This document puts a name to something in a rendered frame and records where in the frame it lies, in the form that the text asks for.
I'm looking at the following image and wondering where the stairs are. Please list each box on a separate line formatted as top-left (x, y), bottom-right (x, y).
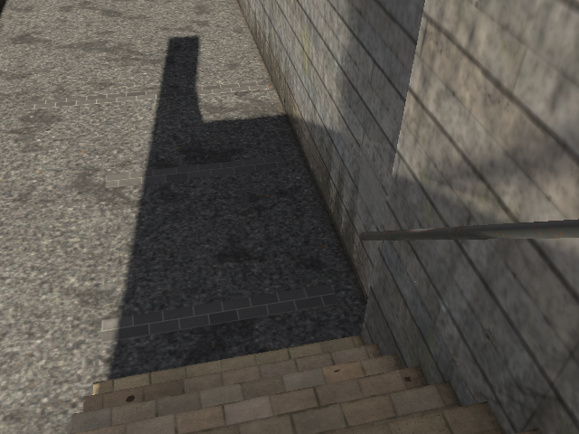
top-left (70, 335), bottom-right (541, 434)

